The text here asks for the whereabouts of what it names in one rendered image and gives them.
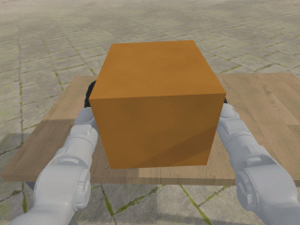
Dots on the robot left forearm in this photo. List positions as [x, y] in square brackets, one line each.
[79, 145]

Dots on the carton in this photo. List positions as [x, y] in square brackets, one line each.
[156, 104]

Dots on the robot right forearm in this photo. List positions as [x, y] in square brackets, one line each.
[242, 148]

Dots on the robot left hand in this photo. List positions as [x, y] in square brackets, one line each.
[88, 93]

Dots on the table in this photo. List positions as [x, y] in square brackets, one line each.
[268, 104]

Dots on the left robot upper arm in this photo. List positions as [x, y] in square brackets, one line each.
[61, 191]

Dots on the right robot upper arm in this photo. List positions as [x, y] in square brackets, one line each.
[269, 192]

